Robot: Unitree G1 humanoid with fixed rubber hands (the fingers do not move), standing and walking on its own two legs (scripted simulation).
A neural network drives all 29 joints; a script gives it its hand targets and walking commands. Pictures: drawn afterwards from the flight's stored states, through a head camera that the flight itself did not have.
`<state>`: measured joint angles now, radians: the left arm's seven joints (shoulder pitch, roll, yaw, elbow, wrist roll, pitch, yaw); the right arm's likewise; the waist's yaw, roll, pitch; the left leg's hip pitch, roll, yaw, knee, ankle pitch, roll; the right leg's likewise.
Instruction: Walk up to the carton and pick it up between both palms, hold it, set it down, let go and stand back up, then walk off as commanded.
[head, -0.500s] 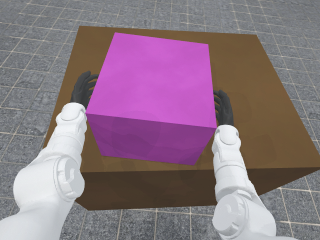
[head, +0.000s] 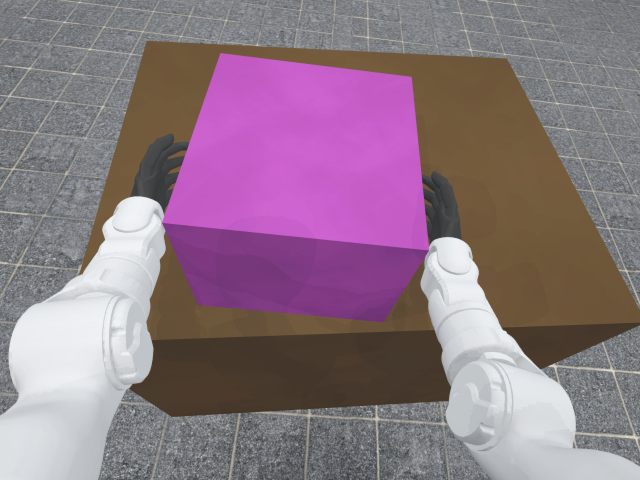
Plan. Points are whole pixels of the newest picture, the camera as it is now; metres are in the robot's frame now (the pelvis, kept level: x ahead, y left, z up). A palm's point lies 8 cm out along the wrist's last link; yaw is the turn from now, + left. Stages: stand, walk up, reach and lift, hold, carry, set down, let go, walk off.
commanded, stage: set down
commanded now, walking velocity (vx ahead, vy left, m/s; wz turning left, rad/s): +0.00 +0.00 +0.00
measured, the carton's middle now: (304, 191) +0.51 -0.01 +0.00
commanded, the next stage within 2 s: none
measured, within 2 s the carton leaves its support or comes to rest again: neither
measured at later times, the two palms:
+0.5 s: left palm (137, 206) +0.47 +0.22 +0.03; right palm (464, 220) +0.43 -0.22 +0.04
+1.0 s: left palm (120, 241) +0.42 +0.23 +0.03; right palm (465, 265) +0.37 -0.21 +0.03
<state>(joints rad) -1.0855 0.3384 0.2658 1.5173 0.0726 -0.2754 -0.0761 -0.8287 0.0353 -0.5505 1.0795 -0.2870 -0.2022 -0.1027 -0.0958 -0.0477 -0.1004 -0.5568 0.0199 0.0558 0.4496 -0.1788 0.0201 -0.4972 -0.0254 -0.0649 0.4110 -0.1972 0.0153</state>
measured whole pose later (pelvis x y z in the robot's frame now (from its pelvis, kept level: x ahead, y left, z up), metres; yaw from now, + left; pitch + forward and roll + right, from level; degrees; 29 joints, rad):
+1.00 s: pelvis -0.02 +0.00 -0.02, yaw -1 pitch +20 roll -2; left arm -0.89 0.43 -0.12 1.36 -0.39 -0.27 -0.12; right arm -0.71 -0.19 0.07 1.04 0.34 -0.21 -0.16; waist -0.07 0.00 -0.19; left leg -0.75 0.02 0.03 0.64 -0.23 0.02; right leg -0.70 -0.01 -0.04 0.59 -0.24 0.02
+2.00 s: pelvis -0.01 +0.00 +0.01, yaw -2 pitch -3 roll -1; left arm 0.02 0.46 0.00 0.35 -0.35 -0.04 -0.14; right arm 0.17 -0.08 0.06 0.20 0.22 -0.08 -0.25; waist 0.04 -0.03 0.07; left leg -0.16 0.03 0.03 0.44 -0.23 0.01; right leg -0.10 0.01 0.00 0.36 -0.21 0.01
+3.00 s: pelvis +0.01 -0.01 +0.01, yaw -2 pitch -3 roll -1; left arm 0.37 0.41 0.03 0.14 -0.25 -0.03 -0.13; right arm 0.42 -0.09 0.04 0.14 0.15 -0.11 -0.16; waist 0.06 -0.01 0.10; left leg -0.09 0.02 0.03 0.37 -0.22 0.00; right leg -0.03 0.01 0.01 0.31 -0.22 0.01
